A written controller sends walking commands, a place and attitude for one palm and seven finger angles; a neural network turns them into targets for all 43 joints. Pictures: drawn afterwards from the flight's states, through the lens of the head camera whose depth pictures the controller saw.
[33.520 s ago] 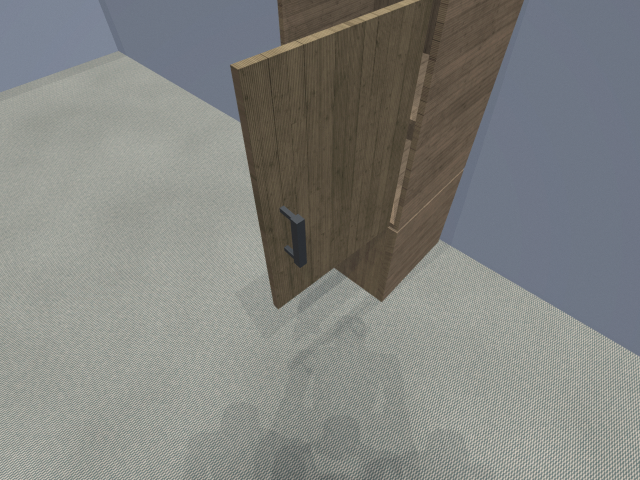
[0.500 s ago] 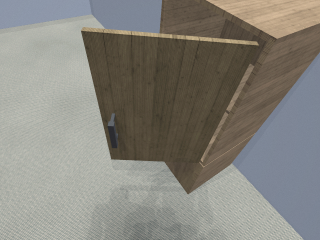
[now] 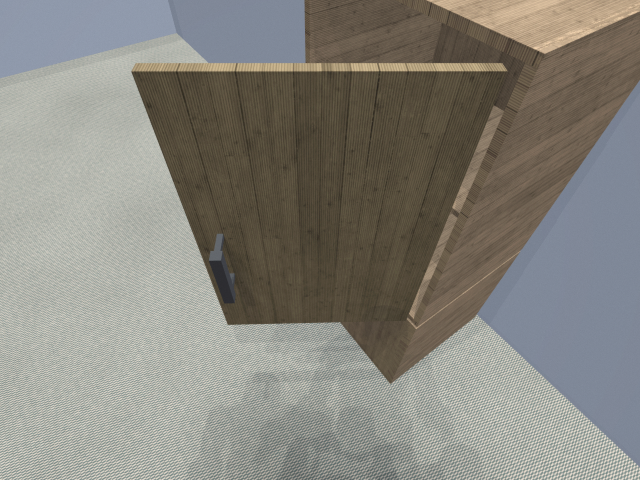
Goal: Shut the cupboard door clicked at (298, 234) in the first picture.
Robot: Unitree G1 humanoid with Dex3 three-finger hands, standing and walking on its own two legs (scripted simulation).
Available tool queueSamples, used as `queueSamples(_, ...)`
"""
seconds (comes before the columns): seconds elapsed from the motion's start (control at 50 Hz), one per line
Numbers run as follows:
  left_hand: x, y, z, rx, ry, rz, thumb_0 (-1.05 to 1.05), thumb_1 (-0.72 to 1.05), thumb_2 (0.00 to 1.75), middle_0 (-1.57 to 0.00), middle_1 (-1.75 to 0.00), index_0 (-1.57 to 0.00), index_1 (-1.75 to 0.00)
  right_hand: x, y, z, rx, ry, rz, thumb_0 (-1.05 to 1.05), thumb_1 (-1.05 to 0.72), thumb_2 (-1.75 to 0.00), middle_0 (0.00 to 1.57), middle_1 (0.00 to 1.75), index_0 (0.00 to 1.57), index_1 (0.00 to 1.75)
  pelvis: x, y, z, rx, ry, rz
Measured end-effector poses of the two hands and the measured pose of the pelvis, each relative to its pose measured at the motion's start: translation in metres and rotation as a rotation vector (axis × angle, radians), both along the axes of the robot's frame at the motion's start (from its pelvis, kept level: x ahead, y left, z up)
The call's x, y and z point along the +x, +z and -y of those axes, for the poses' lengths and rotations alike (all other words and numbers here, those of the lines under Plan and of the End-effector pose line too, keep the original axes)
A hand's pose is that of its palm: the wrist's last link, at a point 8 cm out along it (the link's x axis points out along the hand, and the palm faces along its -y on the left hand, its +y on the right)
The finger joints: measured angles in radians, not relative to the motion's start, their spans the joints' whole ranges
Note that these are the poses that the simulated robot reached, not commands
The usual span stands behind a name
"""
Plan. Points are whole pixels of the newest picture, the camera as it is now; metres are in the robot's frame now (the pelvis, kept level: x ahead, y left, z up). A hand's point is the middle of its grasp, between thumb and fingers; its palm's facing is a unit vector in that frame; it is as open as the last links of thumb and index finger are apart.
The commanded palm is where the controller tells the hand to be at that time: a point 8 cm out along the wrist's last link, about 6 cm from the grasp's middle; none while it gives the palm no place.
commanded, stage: come to a stop and stand still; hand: left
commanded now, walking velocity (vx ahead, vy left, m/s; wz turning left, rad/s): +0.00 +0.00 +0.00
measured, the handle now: (224, 269) +0.44 +0.20 -0.07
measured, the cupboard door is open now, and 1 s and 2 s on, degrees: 56 56 56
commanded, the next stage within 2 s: look again from close up in 0.72 s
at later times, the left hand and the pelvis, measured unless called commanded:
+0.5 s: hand out of the picture +0.00 +0.28 -0.15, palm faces -0.02 -0.95 -0.30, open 7.4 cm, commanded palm none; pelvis -0.07 +0.06 +0.01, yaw -1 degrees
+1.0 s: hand out of the picture -0.11 +0.25 -0.16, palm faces -0.01 -0.97 -0.23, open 7.4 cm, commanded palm none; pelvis -0.09 +0.05 +0.02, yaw -1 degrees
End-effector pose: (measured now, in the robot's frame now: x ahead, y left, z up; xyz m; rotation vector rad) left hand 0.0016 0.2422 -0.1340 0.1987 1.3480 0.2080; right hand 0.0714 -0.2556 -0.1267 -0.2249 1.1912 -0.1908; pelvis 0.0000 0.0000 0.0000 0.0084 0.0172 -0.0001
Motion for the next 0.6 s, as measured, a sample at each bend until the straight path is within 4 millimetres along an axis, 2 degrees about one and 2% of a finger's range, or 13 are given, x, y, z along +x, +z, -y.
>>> queueSamples(0.16, 0.035, 0.004, -0.035, 0.017, -0.069, 0.164, 0.01, 0.91, 0.9, -0.21, -0.3, -0.2, -0.3, -0.006, 0.012, -0.027, -0.005, -0.012, 0.078, 0.01, -0.91, -0.9, 0.2, 0.29, 0.2, 0.29, -0.019, 0.0, -0.021, -0.014, -0.013, 0.024)
queueSamples(0.3, 0.049, 0.017, -0.063, 0.033, -0.113, 0.268, 0.01, 0.91, 0.9, -0.21, -0.3, -0.2, -0.3, -0.023, 0.021, -0.045, -0.008, 0.02, 0.135, 0.01, -0.91, -0.9, 0.2, 0.3, 0.2, 0.29, -0.047, 0.002, -0.04, -0.016, -0.031, 0.059)
queueSamples(0.42, 0.024, 0.025, -0.079, 0.04, -0.125, 0.251, 0.01, 0.91, 0.9, -0.2, -0.3, -0.2, -0.3, -0.051, 0.024, -0.046, -0.013, 0.02, 0.104, 0.01, -0.91, -0.9, 0.2, 0.3, 0.2, 0.3, -0.065, 0.008, -0.051, -0.029, -0.023, 0.056)
queueSamples(0.6, -0.046, 0.018, -0.091, 0.035, -0.087, 0.089, 0.01, 0.91, 0.9, -0.2, -0.3, -0.2, -0.3, -0.099, 0.023, -0.036, -0.043, -0.007, -0.009, 0.01, -0.91, -0.9, 0.2, 0.3, 0.2, 0.3, -0.079, 0.013, -0.058, -0.026, -0.018, 0.05)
